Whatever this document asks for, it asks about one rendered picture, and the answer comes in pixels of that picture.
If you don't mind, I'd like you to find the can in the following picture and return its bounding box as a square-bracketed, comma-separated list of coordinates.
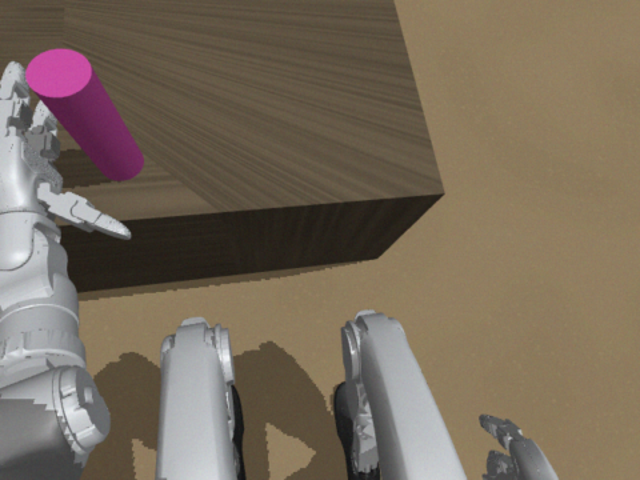
[26, 49, 144, 181]

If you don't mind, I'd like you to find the left robot hand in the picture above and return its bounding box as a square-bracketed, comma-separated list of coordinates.
[0, 61, 131, 240]

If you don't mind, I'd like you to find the left robot arm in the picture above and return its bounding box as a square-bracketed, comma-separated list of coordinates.
[0, 211, 110, 480]

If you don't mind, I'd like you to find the right robot foot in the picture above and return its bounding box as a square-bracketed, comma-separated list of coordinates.
[334, 382, 381, 480]

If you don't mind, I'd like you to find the right robot hand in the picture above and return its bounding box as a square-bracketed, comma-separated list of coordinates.
[479, 414, 559, 480]

